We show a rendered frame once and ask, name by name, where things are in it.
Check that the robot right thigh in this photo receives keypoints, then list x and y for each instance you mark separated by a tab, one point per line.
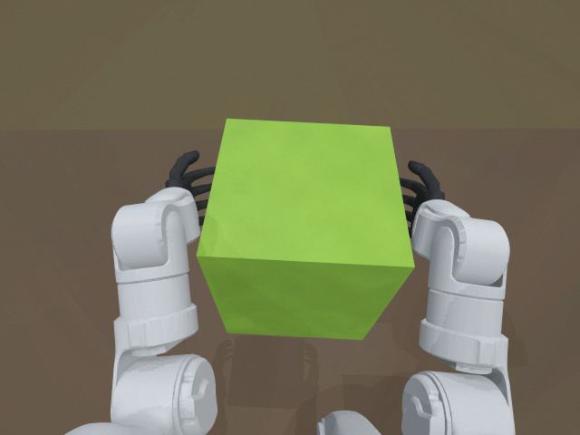
345	423

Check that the robot left forearm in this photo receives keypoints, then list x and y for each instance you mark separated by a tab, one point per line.
149	242

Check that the carton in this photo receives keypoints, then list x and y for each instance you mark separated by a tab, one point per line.
305	232

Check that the left robot hand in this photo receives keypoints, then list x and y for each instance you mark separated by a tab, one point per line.
177	179

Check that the right robot hand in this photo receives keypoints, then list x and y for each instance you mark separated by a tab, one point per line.
430	192

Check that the robot left upper arm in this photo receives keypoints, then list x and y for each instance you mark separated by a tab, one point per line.
165	395

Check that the robot right forearm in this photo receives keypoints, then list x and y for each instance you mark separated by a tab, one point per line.
467	280

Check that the robot right upper arm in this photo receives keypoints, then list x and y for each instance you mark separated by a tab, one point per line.
445	403

